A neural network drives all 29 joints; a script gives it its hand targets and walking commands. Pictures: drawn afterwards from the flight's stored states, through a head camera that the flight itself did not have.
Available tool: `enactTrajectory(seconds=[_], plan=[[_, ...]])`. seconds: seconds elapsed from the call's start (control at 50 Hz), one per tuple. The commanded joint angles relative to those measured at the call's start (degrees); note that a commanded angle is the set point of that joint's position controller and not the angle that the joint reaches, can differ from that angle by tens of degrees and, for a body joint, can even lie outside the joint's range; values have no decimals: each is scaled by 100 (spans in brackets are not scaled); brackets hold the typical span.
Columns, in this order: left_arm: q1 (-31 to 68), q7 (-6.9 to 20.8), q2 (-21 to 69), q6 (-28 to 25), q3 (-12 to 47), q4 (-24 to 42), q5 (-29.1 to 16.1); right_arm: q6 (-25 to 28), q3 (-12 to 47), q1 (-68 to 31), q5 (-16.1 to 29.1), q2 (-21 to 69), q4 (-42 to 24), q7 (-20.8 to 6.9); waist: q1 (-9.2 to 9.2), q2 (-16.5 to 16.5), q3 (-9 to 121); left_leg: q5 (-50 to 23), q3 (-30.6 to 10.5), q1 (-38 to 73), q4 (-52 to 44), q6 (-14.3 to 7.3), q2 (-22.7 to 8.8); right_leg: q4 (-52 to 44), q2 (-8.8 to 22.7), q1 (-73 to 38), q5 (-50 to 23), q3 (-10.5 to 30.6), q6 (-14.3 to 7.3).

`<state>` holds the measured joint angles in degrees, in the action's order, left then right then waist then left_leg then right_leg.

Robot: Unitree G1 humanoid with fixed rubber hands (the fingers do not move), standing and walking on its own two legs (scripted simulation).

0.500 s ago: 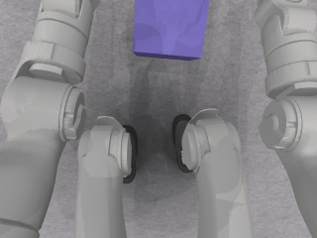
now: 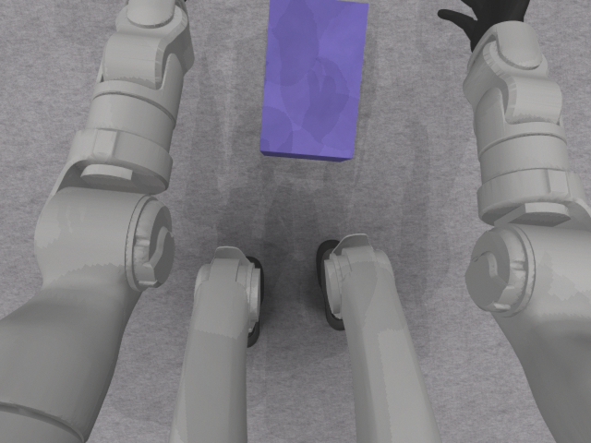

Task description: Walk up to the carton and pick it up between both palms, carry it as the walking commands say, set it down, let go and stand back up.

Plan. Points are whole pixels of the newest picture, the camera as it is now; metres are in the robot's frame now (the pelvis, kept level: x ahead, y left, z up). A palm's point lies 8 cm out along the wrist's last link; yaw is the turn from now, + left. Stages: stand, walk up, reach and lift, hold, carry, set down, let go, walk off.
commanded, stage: set down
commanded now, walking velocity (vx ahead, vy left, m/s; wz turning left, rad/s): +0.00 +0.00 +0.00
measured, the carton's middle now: (309, 88) +0.55 -0.07 -0.44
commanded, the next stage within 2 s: let go in 0.58 s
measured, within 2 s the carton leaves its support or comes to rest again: neither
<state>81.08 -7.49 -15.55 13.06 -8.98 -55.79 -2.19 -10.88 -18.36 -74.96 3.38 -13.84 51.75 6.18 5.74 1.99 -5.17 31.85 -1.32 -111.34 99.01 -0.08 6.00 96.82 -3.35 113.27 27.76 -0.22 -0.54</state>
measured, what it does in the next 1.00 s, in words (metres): rises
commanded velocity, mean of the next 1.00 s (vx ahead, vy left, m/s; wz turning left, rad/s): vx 0.00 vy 0.00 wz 0.00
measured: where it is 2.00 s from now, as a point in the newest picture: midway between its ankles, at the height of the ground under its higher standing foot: (291, 308)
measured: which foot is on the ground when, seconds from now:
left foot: down 0.00-1.00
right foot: down 0.00-1.00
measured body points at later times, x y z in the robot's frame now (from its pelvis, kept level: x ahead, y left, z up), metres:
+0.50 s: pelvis +0.02 +0.00 +0.14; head +0.34 -0.02 +0.45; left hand +0.59 +0.10 +0.04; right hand +0.54 -0.23 +0.03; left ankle +0.08 +0.11 -0.48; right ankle +0.10 -0.11 -0.48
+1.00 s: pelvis +0.06 -0.01 +0.21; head +0.33 -0.02 +0.57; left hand +0.49 +0.13 +0.08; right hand +0.45 -0.26 +0.09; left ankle +0.08 +0.11 -0.48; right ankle +0.10 -0.11 -0.48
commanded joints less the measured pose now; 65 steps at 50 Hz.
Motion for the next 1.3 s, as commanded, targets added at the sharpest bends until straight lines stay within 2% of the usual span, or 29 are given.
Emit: enactTrajectory(seconds=[0.0,0.42,0.52,0.62,0.7,0.8,0.86,0.92,1.0,1.12,1.28], plan=[[1626,34,-369,-106,-46,654,55,102,-50,-1301,-61,-583,-688,-41,281,301,6698,-1813,122,3127,-1153,76,209,-980,-175,-4351,-2743,-184,274],[1102,262,-170,-254,-393,620,450,224,-378,-661,-597,-191,-1069,-209,251,222,6288,-2458,-8,5011,-3710,167,77,-3505,-94,-6298,-3251,-134,286],[945,342,-31,-438,-572,353,666,402,-589,-603,-888,48,-766,-289,216,182,5621,-2533,-75,4949,-4256,189,5,-4042,-30,-6444,-3407,-68,292],[588,349,78,-508,-777,375,975,516,-765,-419,-1230,115,-657,-405,218,140,5706,-2696,-75,5063,-4625,252,-12,-4363,-18,-7016,-3722,-78,270],[-200,147,334,-479,-817,747,1253,533,-753,180,-1455,-25,-821,-641,203,155,6156,-3232,-95,5580,-4790,336,-40,-4436,-60,-7442,-4036,-87,190],[-1620,-132,729,-509,-516,2055,1321,485,-424,1625,-1432,-191,-1600,-935,226,276,7119,-4333,-98,6615,-4862,418,-68,-4515,-39,-8192,-4927,30,124],[-2168,-117,831,-538,-204,2737,1044,510,-101,2285,-1135,-215,-2027,-999,234,107,6890,-4166,-66,6405,-5082,364,-48,-4624,50,-8827,-5552,192,157],[-3050,-85,858,-536,-56,2979,883,552,215,3042,-873,-230,-2218,-1048,154,-91,6633,-3876,-63,6332,-5413,265,-41,-4808,117,-9489,-5769,323,183],[-4119,26,814,-653,-92,2849,823,650,477,3914,-680,-152,-2235,-1142,-5,-313,5547,-3327,-77,6281,-5880,178,-52,-5243,222,-9720,-5287,419,226],[-5556,287,749,-907,-35,2463,762,827,720,5226,-569,-104,-2098,-1219,-136,-309,3841,-2464,-97,7002,-6520,121,-169,-6000,286,-9434,-3837,328,204],[-7037,575,422,-1234,204,2940,535,1057,1141,6891,-465,-206,-2738,-1135,-272,-284,2937,-2450,-59,8589,-7114,116,-304,-6656,290,-9934,-3184,233,165]])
